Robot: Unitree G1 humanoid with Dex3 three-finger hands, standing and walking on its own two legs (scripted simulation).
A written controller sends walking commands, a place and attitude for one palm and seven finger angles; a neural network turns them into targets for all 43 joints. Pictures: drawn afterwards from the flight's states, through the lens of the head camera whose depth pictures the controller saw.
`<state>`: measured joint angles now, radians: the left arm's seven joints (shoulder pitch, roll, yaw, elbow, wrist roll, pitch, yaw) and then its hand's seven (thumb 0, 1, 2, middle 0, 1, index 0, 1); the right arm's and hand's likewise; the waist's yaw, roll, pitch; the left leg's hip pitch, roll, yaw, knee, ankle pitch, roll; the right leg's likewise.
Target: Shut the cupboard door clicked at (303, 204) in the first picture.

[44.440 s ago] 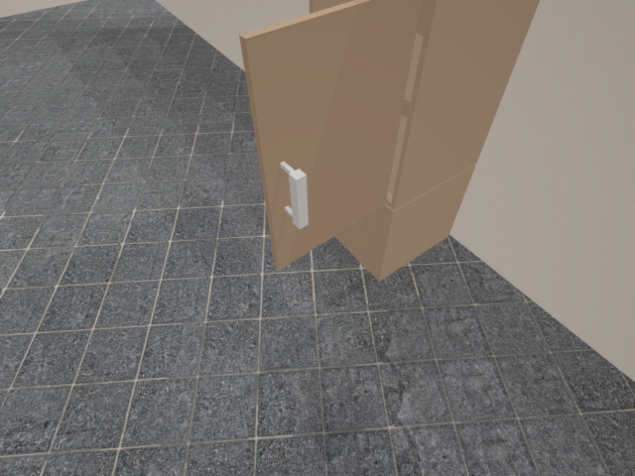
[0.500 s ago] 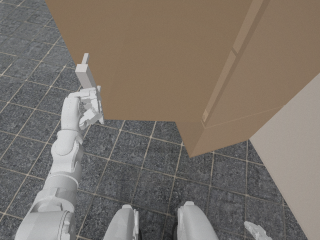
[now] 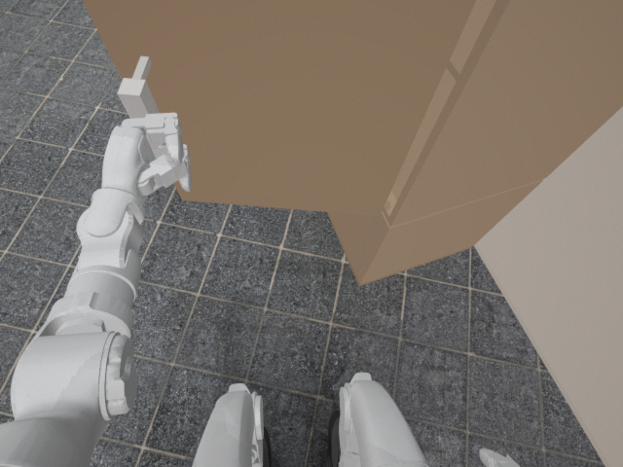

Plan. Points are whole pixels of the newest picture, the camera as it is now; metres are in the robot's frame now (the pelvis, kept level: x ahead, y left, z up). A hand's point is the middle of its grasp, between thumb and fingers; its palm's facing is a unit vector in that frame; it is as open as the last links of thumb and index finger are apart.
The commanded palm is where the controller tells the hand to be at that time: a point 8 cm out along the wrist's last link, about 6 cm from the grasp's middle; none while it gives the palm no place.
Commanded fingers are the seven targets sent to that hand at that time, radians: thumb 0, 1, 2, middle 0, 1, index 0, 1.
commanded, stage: push the door shut along its arc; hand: left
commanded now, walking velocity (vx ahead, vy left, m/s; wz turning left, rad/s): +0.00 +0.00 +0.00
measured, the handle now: (156, 117) +0.56 +0.18 +0.05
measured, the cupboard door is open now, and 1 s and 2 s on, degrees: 66 52 48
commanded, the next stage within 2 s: pull the fist back off the door in 1.18 s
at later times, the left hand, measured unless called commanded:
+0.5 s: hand (197, 127) +0.54 +0.13 +0.05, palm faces -0.28 -0.96 -0.03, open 3.1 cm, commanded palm +0.55 +0.15 +0.05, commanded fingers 0.00 0.90 0.90 -1.30 -1.50 -1.30 -1.50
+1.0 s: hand (237, 93) +0.59 +0.07 +0.06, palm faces -0.39 -0.92 +0.00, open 3.1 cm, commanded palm +0.60 +0.10 +0.05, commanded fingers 0.00 0.90 0.90 -1.30 -1.50 -1.30 -1.50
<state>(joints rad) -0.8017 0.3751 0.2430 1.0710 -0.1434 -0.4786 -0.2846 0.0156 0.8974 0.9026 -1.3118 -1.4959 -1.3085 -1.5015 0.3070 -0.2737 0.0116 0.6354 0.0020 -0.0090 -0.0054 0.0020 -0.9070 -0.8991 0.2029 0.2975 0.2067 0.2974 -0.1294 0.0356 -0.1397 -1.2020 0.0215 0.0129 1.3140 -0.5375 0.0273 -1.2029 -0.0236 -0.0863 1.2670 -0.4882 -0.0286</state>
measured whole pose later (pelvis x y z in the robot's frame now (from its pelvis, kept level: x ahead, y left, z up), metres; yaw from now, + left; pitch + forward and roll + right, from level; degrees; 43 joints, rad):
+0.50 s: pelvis +0.00 +0.02 -0.02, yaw -2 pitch +29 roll -4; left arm -1.08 0.51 0.25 1.22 -0.08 -0.38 -0.36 0.02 0.90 0.90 -1.30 -1.50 -1.30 -1.50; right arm 0.35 -0.28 0.04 0.65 -0.02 -0.01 0.01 0.00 -0.91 -0.90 0.20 0.30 0.21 0.30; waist -0.22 0.04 -0.13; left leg -1.34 0.03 0.00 1.39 -0.55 0.05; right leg -1.32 -0.01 -0.10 1.30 -0.48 -0.01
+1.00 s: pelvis +0.01 +0.01 -0.03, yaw -3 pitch +32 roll -5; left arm -1.27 0.58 0.29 1.27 -0.01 -0.27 -0.40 0.02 0.90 0.90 -1.30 -1.50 -1.30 -1.50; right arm 0.37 -0.27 0.06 0.64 -0.04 -0.03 0.00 0.00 -0.91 -0.90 0.20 0.30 0.21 0.30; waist -0.30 0.07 -0.12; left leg -1.42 0.06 0.00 1.43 -0.59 0.05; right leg -1.40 0.01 -0.09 1.33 -0.50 -0.01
